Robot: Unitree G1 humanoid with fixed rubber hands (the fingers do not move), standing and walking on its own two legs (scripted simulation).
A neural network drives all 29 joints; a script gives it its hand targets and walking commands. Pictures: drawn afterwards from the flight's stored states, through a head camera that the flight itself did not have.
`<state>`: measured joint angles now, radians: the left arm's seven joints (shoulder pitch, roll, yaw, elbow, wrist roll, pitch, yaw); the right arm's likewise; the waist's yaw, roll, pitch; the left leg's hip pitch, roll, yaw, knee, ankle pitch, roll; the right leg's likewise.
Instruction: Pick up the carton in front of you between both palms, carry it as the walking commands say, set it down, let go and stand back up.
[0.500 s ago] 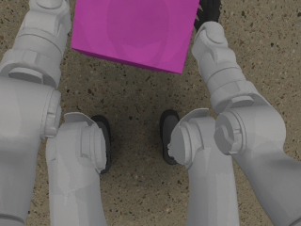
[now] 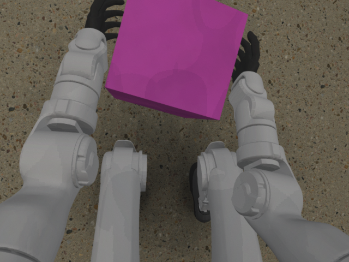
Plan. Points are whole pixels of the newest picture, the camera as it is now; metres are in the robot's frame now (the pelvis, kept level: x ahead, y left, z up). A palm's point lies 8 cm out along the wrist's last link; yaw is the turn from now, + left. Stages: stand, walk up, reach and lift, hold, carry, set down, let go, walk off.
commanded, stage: reach and lift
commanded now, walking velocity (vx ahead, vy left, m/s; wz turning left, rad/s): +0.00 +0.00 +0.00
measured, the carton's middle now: (167, 65) +0.51 +0.03 -0.15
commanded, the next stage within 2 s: none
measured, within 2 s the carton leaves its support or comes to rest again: neither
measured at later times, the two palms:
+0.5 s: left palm (67, 2) +0.49 +0.17 +0.07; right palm (293, 54) +0.46 -0.13 +0.06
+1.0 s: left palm out of the picture +0.44 +0.17 +0.25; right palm out of the picture +0.43 -0.14 +0.24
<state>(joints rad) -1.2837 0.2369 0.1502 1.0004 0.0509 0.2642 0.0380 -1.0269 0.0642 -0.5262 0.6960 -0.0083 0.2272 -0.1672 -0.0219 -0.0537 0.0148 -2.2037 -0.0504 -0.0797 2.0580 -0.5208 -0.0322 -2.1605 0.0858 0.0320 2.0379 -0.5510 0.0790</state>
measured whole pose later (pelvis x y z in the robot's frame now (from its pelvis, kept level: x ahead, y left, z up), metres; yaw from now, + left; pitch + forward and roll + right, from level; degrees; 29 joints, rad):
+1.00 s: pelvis +0.09 +0.00 +0.28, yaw +3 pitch +25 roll +0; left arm -0.50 -0.08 0.31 0.63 0.20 0.30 0.02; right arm -0.38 0.17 -0.37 0.49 -0.17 0.31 -0.07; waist 0.00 0.01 -0.25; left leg -1.10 -0.04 -0.06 1.09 -0.43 -0.02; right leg -1.08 0.05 0.08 1.10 -0.46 0.03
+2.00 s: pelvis +0.10 -0.01 +0.37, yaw +4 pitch -4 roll +0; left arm -0.36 -0.17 0.34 0.39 0.34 0.60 -0.01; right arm -0.36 0.18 -0.34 0.40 -0.30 0.60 0.02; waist 0.00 0.01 0.03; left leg -0.16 -0.01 -0.07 0.43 -0.19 -0.02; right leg -0.15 0.02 0.09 0.44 -0.22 0.01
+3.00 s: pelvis +0.10 -0.01 +0.37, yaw +4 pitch -7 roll +0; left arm -0.31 -0.16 0.26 0.25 0.31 0.75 0.00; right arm -0.31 0.16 -0.26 0.27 -0.28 0.73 0.02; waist -0.01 0.00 0.03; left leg -0.06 -0.01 -0.08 0.34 -0.16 -0.01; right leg -0.04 0.02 0.09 0.36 -0.19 0.01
